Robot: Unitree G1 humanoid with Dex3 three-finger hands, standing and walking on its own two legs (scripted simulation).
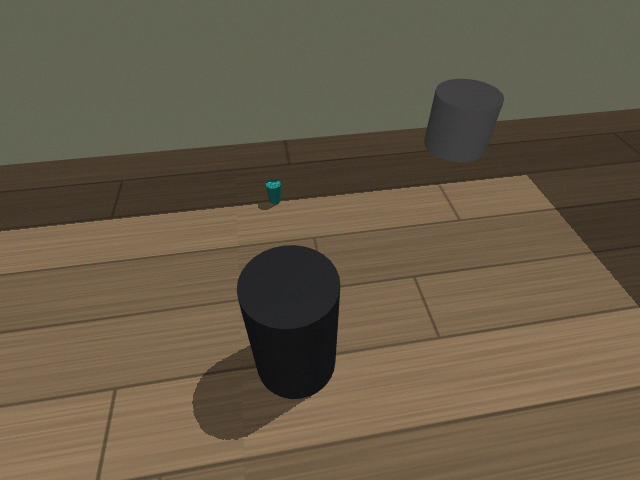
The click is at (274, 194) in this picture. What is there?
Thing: tapered cup
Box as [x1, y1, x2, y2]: [266, 179, 280, 203]
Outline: 271,179 266,182 266,188 270,202 277,203 279,202 280,198 280,182 276,179
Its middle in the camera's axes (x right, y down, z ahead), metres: -0.23 -0.22 +1.85
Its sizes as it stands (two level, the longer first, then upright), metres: 0.071 0.071 0.106
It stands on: the floor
